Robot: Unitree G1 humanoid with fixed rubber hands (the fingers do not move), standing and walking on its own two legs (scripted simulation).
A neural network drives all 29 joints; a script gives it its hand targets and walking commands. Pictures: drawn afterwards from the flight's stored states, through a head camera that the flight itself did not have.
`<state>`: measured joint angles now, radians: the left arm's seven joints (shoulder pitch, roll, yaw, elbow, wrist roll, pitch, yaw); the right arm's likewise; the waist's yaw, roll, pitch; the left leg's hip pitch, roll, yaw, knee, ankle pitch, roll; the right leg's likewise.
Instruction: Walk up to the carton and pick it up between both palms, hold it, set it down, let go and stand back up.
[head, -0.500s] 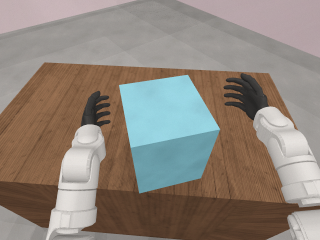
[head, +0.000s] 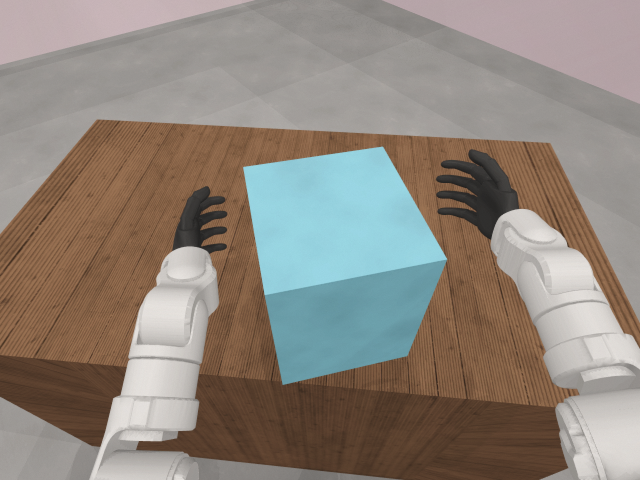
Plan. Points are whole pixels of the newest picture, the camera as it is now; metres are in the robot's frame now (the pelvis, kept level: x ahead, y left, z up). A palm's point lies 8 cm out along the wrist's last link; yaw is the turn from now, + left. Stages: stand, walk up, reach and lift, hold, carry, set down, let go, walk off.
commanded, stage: reach and lift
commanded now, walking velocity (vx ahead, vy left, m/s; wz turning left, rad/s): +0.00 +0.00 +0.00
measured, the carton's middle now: (331, 268) +0.42 +0.05 +0.01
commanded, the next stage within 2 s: none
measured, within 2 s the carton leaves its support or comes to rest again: neither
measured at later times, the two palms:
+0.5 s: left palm (213, 277) +0.35 +0.20 +0.06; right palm (467, 235) +0.44 -0.12 +0.09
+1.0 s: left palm (219, 281) +0.35 +0.20 +0.05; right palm (442, 241) +0.44 -0.09 +0.08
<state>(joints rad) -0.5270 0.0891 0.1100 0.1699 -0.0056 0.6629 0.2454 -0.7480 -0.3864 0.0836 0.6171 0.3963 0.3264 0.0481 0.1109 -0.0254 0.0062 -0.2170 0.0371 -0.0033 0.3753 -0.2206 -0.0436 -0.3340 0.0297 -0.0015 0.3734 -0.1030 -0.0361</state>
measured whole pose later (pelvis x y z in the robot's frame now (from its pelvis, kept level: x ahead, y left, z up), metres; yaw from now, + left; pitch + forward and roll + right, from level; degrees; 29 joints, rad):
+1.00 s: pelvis +0.01 +0.00 +0.00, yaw -1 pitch +6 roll +0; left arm -0.48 -0.02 0.12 0.58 -0.01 0.08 0.24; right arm -0.73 -0.18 0.08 0.90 0.33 -0.04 -0.03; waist 0.15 -0.01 -0.02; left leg -0.27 0.06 0.00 0.43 -0.26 -0.05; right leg -0.37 0.05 0.00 0.38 -0.11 -0.04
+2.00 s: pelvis +0.01 +0.00 +0.00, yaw -1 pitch +6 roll +0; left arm -0.50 -0.09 0.23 0.63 0.07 0.02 0.27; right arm -0.73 -0.11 -0.03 0.91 0.17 -0.03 -0.03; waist 0.15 -0.01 -0.02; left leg -0.27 0.07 0.00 0.44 -0.26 -0.06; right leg -0.37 0.06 0.00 0.38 -0.11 -0.05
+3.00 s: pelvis +0.01 +0.01 +0.00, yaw +1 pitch +5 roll -1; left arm -0.45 -0.12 0.30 0.46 0.17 0.22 0.19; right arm -0.65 -0.04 -0.06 0.88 -0.01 -0.02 -0.07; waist 0.08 0.00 -0.11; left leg -0.27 0.04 -0.03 0.42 -0.25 -0.04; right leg -0.35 0.03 -0.02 0.34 -0.09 -0.02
